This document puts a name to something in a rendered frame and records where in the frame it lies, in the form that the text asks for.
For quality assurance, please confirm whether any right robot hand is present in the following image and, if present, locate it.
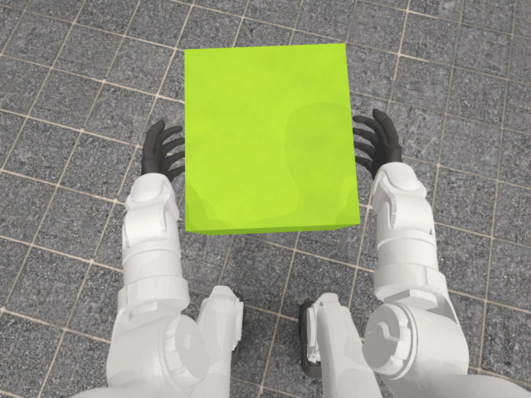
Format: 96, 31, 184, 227
353, 109, 402, 180

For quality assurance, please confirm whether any carton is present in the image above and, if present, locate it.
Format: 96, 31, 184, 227
184, 43, 360, 235

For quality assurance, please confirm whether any robot right forearm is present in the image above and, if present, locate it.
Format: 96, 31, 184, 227
372, 162, 469, 350

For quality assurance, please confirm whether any left robot hand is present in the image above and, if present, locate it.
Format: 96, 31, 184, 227
141, 119, 185, 183

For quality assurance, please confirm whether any right robot shin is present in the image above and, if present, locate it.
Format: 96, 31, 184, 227
307, 293, 351, 361

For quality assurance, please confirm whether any robot left forearm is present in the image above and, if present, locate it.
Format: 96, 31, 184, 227
106, 173, 190, 385

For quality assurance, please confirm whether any left robot upper arm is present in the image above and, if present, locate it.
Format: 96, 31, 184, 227
70, 314, 210, 398

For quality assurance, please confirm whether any left robot foot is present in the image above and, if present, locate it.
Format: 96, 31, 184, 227
231, 292, 245, 366

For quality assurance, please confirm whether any right robot upper arm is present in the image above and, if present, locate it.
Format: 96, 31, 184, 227
362, 302, 531, 398

